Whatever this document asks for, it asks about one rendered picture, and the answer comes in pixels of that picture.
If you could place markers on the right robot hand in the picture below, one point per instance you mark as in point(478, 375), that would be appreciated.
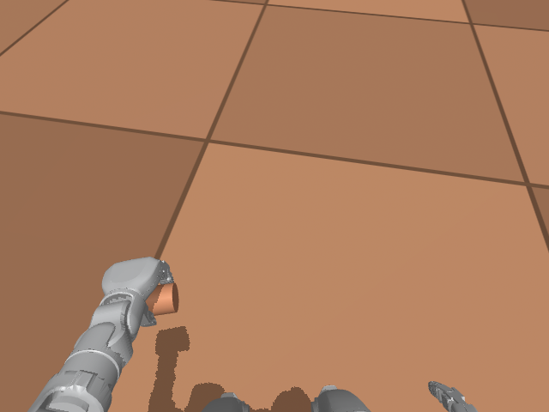
point(451, 398)

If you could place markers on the left robot arm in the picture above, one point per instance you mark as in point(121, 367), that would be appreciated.
point(87, 378)

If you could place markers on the can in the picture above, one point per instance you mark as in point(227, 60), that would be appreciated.
point(164, 299)

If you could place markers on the left robot hand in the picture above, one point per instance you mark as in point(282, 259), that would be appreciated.
point(141, 275)

